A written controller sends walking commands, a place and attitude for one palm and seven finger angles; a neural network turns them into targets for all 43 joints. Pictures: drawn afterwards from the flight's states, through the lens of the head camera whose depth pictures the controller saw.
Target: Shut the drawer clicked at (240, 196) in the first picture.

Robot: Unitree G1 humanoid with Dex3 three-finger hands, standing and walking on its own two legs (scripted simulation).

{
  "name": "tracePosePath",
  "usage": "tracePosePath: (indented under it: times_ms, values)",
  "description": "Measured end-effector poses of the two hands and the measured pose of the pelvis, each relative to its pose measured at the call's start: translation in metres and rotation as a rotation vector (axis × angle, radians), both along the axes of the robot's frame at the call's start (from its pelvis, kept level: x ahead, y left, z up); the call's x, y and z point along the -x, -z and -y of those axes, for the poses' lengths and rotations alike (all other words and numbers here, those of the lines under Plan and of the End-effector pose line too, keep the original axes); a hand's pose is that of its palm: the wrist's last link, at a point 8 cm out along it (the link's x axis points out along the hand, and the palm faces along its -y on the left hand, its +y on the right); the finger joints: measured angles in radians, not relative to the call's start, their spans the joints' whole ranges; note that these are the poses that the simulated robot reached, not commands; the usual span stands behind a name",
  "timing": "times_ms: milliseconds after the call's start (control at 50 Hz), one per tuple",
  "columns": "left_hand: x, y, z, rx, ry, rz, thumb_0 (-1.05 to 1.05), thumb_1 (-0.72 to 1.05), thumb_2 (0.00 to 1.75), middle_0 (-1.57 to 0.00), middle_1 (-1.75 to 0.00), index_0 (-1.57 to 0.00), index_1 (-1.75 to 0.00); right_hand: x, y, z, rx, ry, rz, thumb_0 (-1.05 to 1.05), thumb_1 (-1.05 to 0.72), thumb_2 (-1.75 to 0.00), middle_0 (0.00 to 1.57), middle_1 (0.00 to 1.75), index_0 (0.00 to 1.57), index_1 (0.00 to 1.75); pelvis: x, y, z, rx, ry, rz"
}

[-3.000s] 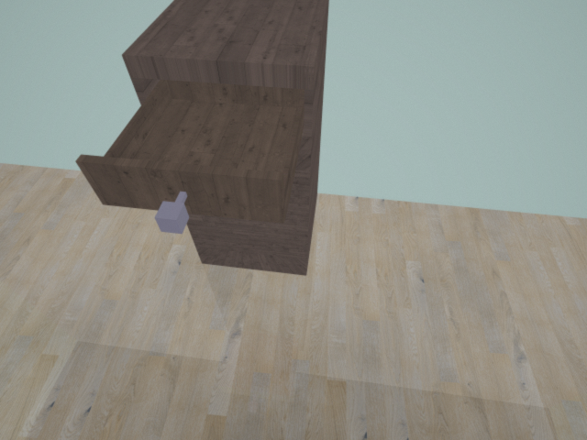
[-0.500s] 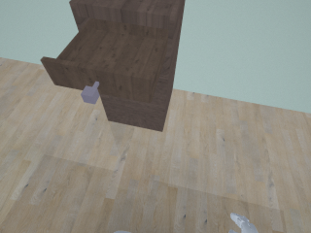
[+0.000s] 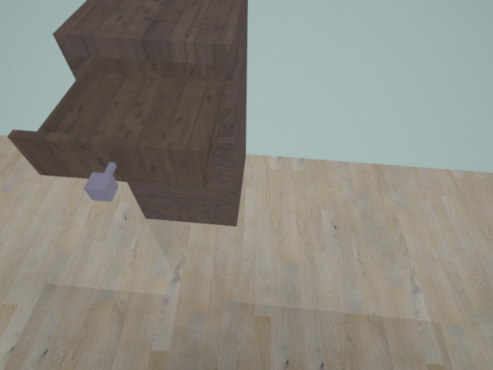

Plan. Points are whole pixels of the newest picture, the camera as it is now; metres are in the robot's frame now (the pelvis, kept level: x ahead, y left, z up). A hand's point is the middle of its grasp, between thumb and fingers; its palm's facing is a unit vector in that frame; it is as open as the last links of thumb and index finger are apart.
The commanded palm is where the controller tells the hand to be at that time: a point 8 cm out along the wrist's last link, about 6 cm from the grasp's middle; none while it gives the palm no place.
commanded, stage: take the last steps up to it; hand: left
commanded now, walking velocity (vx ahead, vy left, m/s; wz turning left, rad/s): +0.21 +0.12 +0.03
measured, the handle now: (105, 179) +0.46 +0.31 -0.01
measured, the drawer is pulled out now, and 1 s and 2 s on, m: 0.30 0.30 0.30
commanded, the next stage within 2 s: come to a stop and stand still in 0.24 s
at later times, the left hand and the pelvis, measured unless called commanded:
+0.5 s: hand out of the picture +0.10 +0.18 -0.17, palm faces +0.11 -0.97 -0.21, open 7.3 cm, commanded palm none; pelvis +0.13 +0.01 +0.00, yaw +2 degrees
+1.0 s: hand (155, 336) +0.20 +0.19 -0.17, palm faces +0.11 -0.96 -0.24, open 7.4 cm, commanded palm none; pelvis +0.15 -0.01 +0.00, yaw +4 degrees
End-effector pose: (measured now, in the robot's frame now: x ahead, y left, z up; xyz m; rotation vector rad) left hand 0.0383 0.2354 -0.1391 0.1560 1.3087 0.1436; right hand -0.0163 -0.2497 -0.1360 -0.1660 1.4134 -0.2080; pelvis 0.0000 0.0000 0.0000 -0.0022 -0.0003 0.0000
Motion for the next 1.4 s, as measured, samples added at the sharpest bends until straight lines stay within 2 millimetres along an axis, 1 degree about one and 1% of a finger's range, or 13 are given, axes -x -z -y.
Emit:
tracePosePath:
  times_ms: [80, 160, 240, 300, 400, 520, 580, 680, 820, 920, 1040, 1200, 1400]
  values:
    - [-0.007, 0.006, -0.001, 0.002, 0.001, -0.056, 0.01, 0.91, 0.9, -0.2, -0.3, -0.2, -0.3, -0.008, 0.002, -0.011, -0.008, 0.011, 0.008, 0.0, -0.91, -0.9, 0.19, 0.29, 0.2, 0.3, -0.017, 0.002, -0.001, -0.014, 0.016, -0.005]
    - [-0.038, -0.005, 0.01, 0.005, 0.005, -0.019, 0.01, 0.91, 0.9, -0.2, -0.3, -0.2, -0.3, -0.009, 0.003, -0.023, -0.06, 0.011, -0.048, 0.0, -0.91, -0.9, 0.2, 0.29, 0.2, 0.3, -0.036, -0.004, 0.006, -0.017, 0.005, -0.01]
    - [-0.066, -0.005, 0.017, -0.017, -0.022, 0.069, 0.01, 0.92, 0.9, -0.2, -0.3, -0.2, -0.3, -0.022, 0.017, -0.025, -0.116, 0.004, -0.113, 0.0, -0.91, -0.9, 0.2, 0.29, 0.2, 0.3, -0.059, 0.004, 0.016, -0.036, -0.022, -0.005]
    - [-0.07, -0.012, 0.018, -0.032, -0.066, 0.06, 0.0, 0.93, 0.9, -0.2, -0.3, -0.2, -0.3, -0.055, 0.015, -0.022, -0.122, -0.019, -0.117, 0.01, -0.91, -0.9, 0.2, 0.29, 0.2, 0.3, -0.078, -0.002, 0.016, -0.024, -0.048, -0.001]
    - [-0.063, -0.015, 0.016, -0.022, -0.107, -0.041, 0.0, 0.93, 0.9, -0.2, -0.3, -0.2, -0.3, -0.137, 0.002, -0.02, -0.092, -0.059, -0.005, 0.01, -0.92, -0.9, 0.2, 0.29, 0.2, 0.3, -0.107, -0.012, 0.01, -0.042, -0.053, -0.019]
    - [-0.061, 0.006, 0.005, -0.008, -0.123, -0.171, 0.01, 0.92, 0.9, -0.2, -0.3, -0.2, -0.3, -0.225, 0.004, -0.017, -0.009, -0.107, 0.15, 0.01, -0.93, -0.9, 0.2, 0.29, 0.2, 0.3, -0.136, 0.003, -0.006, -0.029, -0.027, -0.011]
    - [-0.075, 0.009, -0.001, -0.024, -0.122, -0.177, 0.01, 0.91, 0.9, -0.2, -0.3, -0.2, -0.3, -0.249, 0.004, -0.017, 0.002, -0.123, 0.182, 0.01, -0.93, -0.9, 0.19, 0.29, 0.2, 0.3, -0.139, 0.004, -0.003, -0.04, -0.031, -0.005]
    - [-0.111, 0.001, -0.004, -0.076, -0.105, -0.066, 0.01, 0.91, 0.9, -0.2, -0.3, -0.2, -0.3, -0.267, 0.015, -0.009, -0.028, -0.132, 0.191, 0.0, -0.92, -0.9, 0.2, 0.29, 0.2, 0.3, -0.14, 0.008, 0.012, -0.044, -0.043, 0.003]
    - [-0.143, -0.016, 0.002, -0.095, -0.083, 0.018, 0.01, 0.91, 0.9, -0.2, -0.3, -0.2, -0.3, -0.269, 0.007, 0.001, -0.044, -0.116, 0.15, 0.0, -0.91, -0.9, 0.2, 0.29, 0.2, 0.3, -0.144, -0.004, 0.02, -0.041, -0.062, 0.002]
    - [-0.151, -0.015, 0.005, -0.069, -0.076, 0.035, 0.0, 0.91, 0.9, -0.2, -0.3, -0.2, -0.3, -0.261, -0.003, -0.002, -0.039, -0.115, 0.146, 0.0, -0.91, -0.9, 0.2, 0.29, 0.2, 0.3, -0.146, -0.01, 0.018, -0.044, -0.056, -0.008]
    - [-0.148, -0.001, 0.003, -0.043, -0.091, 0.024, 0.0, 0.91, 0.9, -0.2, -0.3, -0.2, -0.3, -0.238, 0.002, -0.005, -0.014, -0.132, 0.113, 0.0, -0.91, -0.9, 0.2, 0.29, 0.2, 0.3, -0.146, -0.002, 0.013, -0.031, -0.058, 0.004]
    - [-0.127, -0.002, 0.002, -0.044, -0.01, 0.022, 0.01, 0.91, 0.9, -0.2, -0.3, -0.2, -0.3, -0.223, 0.004, -0.021, -0.05, -0.071, 0.205, 0.01, -0.91, -0.9, 0.2, 0.29, 0.2, 0.3, -0.139, 0.002, -0.001, 0.001, -0.031, 0.021]
    - [-0.122, -0.015, -0.016, -0.056, 0.0, 0.035, 0.01, 0.91, 0.9, -0.2, -0.3, -0.2, -0.3, -0.184, 0.006, -0.038, -0.068, -0.081, 0.152, 0.0, -0.93, -0.9, 0.2, 0.29, 0.2, 0.3, -0.132, -0.004, -0.014, -0.015, -0.014, 0.017]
